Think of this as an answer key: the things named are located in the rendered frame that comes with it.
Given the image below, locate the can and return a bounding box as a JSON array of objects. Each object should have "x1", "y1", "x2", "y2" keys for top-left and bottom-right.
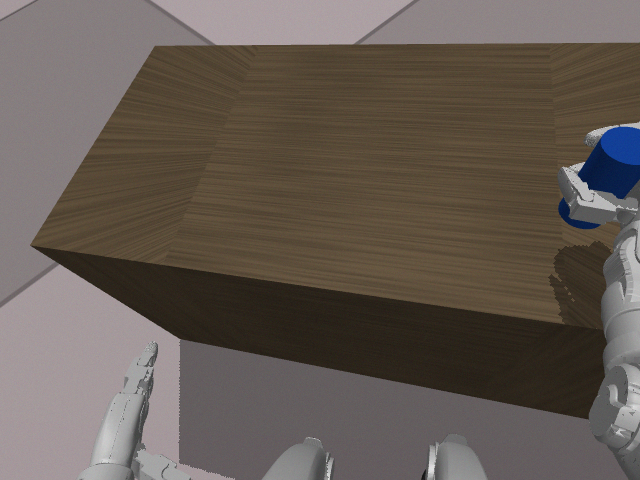
[{"x1": 558, "y1": 127, "x2": 640, "y2": 229}]

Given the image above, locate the right robot arm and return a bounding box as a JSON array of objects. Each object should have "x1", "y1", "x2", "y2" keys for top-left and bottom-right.
[{"x1": 589, "y1": 220, "x2": 640, "y2": 480}]

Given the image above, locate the left robot hand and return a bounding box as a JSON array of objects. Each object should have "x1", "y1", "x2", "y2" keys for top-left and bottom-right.
[{"x1": 89, "y1": 341, "x2": 191, "y2": 480}]

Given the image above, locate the right robot hand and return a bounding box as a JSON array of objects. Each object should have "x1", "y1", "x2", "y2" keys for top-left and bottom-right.
[{"x1": 557, "y1": 122, "x2": 640, "y2": 231}]

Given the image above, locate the left robot arm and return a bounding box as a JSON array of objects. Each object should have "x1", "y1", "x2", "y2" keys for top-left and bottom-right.
[{"x1": 76, "y1": 463, "x2": 134, "y2": 480}]

